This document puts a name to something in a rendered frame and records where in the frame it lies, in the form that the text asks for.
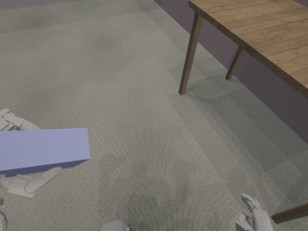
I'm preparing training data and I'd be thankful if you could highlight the left robot hand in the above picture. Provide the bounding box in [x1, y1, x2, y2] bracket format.
[0, 108, 62, 197]

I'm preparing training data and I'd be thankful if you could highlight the table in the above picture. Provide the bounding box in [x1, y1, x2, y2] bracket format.
[178, 0, 308, 224]

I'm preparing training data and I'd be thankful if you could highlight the sponge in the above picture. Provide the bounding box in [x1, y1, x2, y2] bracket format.
[0, 128, 90, 178]

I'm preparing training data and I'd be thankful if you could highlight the right robot hand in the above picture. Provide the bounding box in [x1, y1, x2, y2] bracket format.
[235, 193, 273, 231]

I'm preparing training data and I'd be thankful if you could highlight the left robot thigh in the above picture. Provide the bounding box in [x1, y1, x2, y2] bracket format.
[100, 221, 130, 231]

